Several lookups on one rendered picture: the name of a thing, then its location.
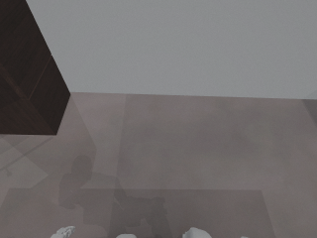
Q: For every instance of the cupboard door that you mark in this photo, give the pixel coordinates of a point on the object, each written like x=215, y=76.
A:
x=7, y=94

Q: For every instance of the robot right thigh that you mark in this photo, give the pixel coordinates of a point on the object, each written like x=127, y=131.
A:
x=196, y=233

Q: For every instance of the left robot hand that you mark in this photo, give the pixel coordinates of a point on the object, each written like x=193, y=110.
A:
x=64, y=232

